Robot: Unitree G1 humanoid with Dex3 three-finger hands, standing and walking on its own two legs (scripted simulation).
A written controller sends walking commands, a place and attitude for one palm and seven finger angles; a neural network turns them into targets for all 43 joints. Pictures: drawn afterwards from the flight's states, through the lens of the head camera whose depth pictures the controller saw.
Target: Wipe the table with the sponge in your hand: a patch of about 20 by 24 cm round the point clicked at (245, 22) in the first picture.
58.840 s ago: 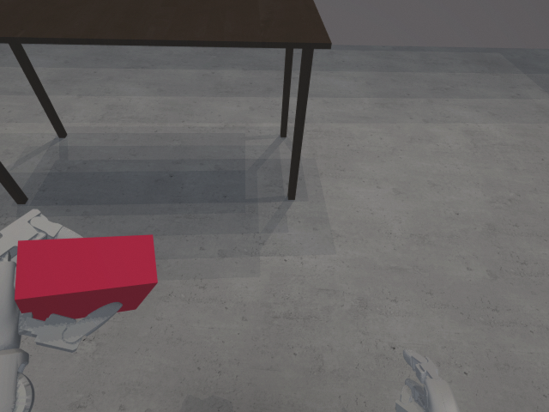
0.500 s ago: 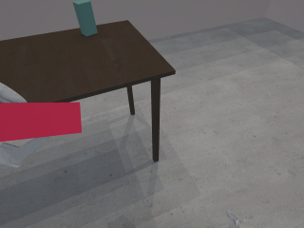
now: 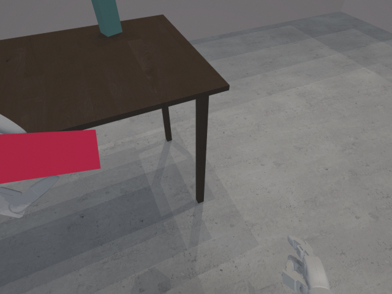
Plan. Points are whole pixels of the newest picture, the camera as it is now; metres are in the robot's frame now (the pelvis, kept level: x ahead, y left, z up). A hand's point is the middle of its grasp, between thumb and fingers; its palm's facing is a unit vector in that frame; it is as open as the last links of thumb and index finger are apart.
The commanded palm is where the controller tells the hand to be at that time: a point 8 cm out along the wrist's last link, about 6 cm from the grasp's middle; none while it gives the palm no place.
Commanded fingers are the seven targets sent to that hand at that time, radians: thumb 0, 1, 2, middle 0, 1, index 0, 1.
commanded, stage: stand and wait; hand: left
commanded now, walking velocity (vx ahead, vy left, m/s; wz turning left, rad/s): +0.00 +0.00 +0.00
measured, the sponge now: (56, 156) +0.25 +0.22 +0.22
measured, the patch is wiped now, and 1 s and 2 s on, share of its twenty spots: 0.90 0.90 0.90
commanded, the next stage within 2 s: none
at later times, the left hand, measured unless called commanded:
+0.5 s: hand out of the picture +0.19 +0.27 +0.24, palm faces +0.49 -0.82 -0.31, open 9.5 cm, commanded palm +0.14 +0.31 +0.26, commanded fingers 0.00 0.10 1.30 -1.20 -1.60 -1.20 -1.60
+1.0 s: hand out of the picture +0.20 +0.26 +0.24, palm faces +0.48 -0.82 -0.31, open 9.5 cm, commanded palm +0.14 +0.31 +0.26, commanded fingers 0.00 0.10 1.30 -1.20 -1.60 -1.20 -1.60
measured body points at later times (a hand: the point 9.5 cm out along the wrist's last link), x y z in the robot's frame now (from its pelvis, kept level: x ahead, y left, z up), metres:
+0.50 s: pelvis -0.02 +0.03 +0.01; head -0.03 +0.04 +0.45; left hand +0.16 +0.32 +0.25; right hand +0.16 -0.20 -0.07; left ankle +0.06 +0.13 -0.73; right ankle +0.00 -0.09 -0.73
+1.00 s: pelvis -0.01 +0.03 +0.01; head -0.02 +0.03 +0.46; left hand +0.17 +0.31 +0.25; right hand +0.17 -0.19 -0.07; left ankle +0.06 +0.13 -0.73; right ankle +0.00 -0.09 -0.73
